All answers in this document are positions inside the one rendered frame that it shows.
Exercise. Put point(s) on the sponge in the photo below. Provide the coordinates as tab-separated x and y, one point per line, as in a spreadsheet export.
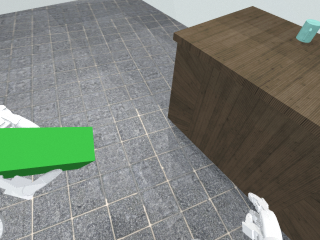
38	150

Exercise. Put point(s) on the robot left hand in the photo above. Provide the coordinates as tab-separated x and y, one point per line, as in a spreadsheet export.
19	186

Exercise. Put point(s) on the robot right hand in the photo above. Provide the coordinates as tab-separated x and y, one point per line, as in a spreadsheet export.
266	223

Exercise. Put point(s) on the table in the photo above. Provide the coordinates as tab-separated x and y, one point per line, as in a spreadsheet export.
246	92

